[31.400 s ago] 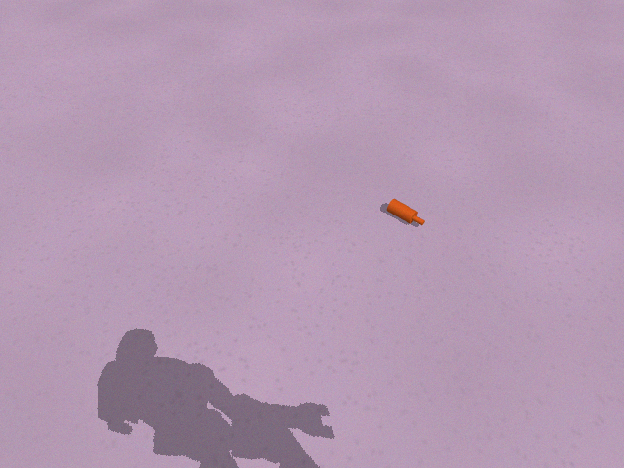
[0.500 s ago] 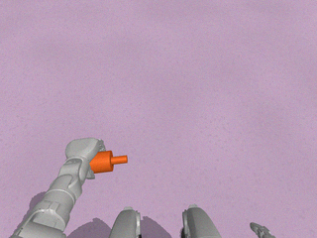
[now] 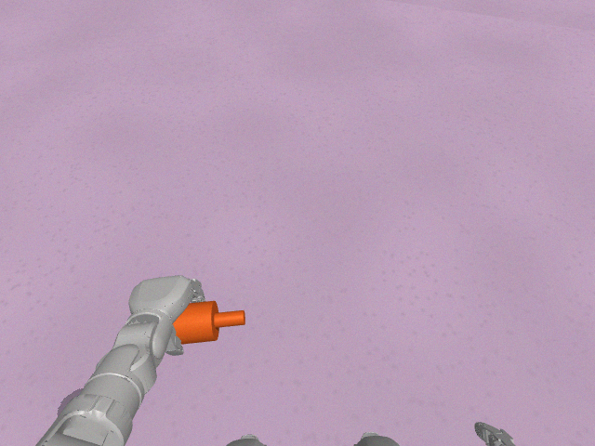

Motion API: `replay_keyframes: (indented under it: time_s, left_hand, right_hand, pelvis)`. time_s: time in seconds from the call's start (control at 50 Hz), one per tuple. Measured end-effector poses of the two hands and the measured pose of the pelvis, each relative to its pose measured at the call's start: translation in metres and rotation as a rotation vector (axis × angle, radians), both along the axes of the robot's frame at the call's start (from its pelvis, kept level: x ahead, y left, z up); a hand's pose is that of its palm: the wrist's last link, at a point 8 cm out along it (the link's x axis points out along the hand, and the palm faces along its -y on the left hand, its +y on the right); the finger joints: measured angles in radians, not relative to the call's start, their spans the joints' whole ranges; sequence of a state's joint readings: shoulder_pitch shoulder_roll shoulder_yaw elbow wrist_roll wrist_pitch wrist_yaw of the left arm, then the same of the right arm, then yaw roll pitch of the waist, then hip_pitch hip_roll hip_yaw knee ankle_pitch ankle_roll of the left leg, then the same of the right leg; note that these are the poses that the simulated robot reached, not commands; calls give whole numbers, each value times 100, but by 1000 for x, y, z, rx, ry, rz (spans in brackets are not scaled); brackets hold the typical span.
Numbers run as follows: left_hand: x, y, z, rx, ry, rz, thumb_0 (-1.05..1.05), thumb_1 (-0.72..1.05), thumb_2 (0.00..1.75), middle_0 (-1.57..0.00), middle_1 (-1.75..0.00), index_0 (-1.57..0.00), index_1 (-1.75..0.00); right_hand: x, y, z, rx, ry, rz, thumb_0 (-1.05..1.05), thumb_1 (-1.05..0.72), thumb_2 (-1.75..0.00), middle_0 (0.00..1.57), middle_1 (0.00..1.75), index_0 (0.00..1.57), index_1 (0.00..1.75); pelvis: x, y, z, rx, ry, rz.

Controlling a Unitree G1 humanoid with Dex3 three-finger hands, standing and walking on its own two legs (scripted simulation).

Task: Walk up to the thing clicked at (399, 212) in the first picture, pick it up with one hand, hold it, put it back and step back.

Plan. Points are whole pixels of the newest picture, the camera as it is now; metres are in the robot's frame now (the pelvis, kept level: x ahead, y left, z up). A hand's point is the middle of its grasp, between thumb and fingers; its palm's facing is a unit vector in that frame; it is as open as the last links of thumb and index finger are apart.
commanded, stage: hold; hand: left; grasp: from above
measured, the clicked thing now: (193, 322) +0.32 +0.19 -0.11
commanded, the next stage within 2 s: crouch in 1.98 s
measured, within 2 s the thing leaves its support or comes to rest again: neither
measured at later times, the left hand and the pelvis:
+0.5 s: hand (162, 311) +0.31 +0.22 -0.03, palm faces -0.46 -0.05 -0.89, open 9.1 cm; pelvis +0.01 +0.00 +0.02, yaw -1 degrees
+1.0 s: hand (158, 319) +0.29 +0.21 -0.02, palm faces -0.45 -0.05 -0.89, open 9.1 cm; pelvis +0.00 +0.00 +0.03, yaw -1 degrees
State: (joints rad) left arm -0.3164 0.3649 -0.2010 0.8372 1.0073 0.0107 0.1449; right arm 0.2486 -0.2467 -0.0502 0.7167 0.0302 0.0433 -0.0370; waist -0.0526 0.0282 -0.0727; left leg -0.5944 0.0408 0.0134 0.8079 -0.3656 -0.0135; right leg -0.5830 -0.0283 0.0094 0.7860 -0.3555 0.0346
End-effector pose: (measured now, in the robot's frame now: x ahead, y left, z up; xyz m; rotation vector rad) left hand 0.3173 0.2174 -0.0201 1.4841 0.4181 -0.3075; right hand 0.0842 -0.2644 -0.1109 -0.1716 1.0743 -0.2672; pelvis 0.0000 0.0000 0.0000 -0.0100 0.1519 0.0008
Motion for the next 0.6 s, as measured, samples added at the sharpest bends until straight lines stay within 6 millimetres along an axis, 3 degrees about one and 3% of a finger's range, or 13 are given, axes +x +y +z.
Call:
replay_keyframes:
  time_s: [0.28,0.6]
  left_hand:
    - [7,5,29,13,7,-13,0,14,30,-84,-31,-85,-30]
    - [0,1,47,8,10,-36,0,14,28,-85,-29,-85,-29]
  right_hand:
    - [25,3,17,13,-52,4,0,-90,-89,20,30,20,30]
    - [38,6,28,25,-89,21,0,-90,-90,20,30,20,30]
  pelvis:
    - [11,2,14,5,-48,-8]
    - [11,1,22,9,-89,-13]
